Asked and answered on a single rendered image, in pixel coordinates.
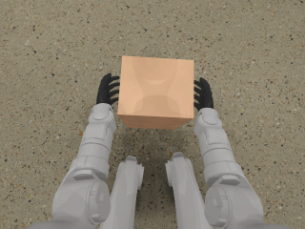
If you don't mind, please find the carton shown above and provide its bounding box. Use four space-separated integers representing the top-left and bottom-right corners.
117 55 194 130

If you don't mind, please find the robot shin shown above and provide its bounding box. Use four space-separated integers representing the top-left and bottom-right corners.
171 152 193 168
117 156 138 172

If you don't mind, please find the left robot forearm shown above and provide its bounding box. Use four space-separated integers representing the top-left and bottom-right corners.
51 103 116 215

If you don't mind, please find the right robot hand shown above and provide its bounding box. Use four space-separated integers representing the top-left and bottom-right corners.
193 77 214 111

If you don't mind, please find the robot right shin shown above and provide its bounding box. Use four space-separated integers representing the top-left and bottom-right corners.
171 152 193 168

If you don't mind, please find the right robot forearm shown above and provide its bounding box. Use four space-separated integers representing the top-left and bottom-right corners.
193 108 264 218

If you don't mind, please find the right robot upper arm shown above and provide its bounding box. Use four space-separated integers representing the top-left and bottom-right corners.
204 183 291 229

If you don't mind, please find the left robot upper arm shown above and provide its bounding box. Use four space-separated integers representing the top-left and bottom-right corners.
26 178 112 229

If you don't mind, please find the left robot hand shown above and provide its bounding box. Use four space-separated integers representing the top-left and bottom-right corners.
96 73 120 105

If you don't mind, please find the robot left shin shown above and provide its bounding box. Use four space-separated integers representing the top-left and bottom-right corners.
117 156 138 172

